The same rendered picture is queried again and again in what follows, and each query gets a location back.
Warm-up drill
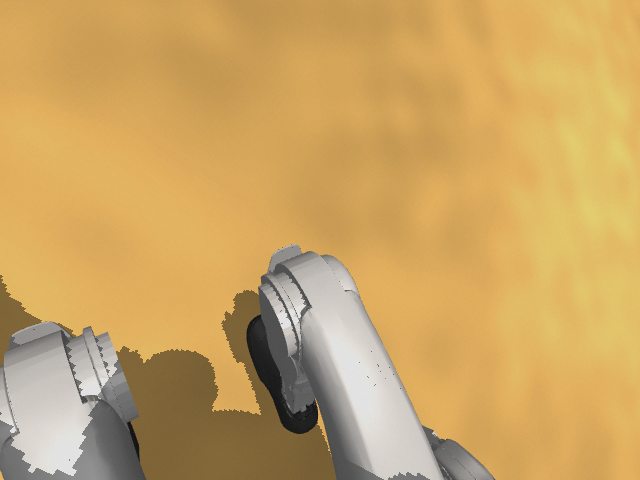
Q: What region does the right robot hand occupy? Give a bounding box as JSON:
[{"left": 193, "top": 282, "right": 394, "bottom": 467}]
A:
[{"left": 422, "top": 425, "right": 496, "bottom": 480}]

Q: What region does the right robot foot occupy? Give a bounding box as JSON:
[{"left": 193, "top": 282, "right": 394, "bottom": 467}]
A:
[{"left": 246, "top": 314, "right": 318, "bottom": 434}]

